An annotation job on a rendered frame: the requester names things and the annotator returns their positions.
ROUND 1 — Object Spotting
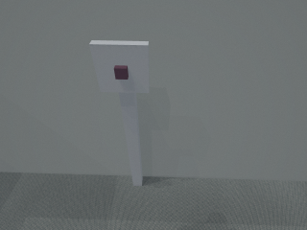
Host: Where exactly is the button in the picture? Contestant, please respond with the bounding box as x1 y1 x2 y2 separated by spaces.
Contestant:
113 65 129 80

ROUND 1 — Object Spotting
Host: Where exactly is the panel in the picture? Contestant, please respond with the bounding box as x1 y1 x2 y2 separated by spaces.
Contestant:
89 40 150 186

